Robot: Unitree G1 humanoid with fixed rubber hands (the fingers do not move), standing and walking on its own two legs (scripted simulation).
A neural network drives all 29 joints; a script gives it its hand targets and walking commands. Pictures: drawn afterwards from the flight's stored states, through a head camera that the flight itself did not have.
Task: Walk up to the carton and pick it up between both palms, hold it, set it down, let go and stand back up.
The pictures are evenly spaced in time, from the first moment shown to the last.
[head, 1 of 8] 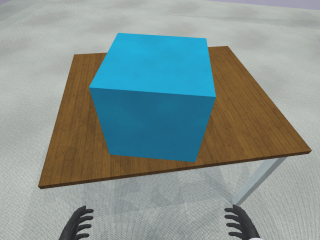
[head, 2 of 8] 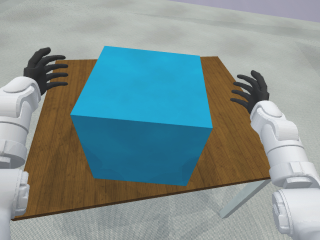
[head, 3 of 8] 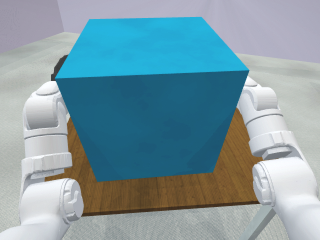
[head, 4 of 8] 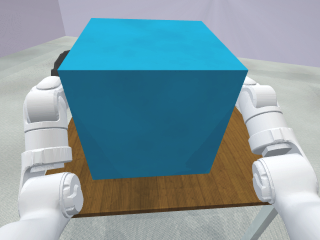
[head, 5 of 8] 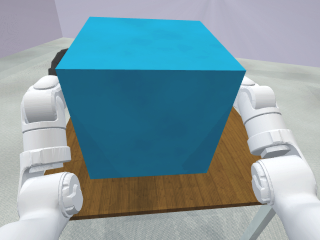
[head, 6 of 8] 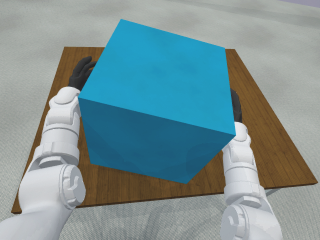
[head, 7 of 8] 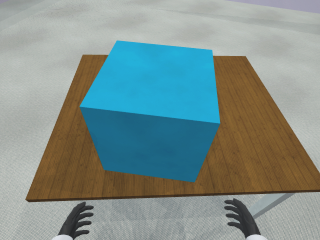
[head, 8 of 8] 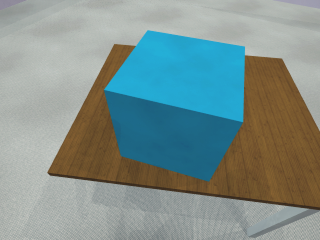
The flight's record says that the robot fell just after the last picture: no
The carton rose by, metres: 0.25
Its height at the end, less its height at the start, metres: +0.00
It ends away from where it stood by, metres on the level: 0.02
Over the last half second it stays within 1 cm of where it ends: yes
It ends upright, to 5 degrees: yes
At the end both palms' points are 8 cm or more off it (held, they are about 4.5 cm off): yes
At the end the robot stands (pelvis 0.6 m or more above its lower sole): yes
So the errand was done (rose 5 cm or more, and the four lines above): yes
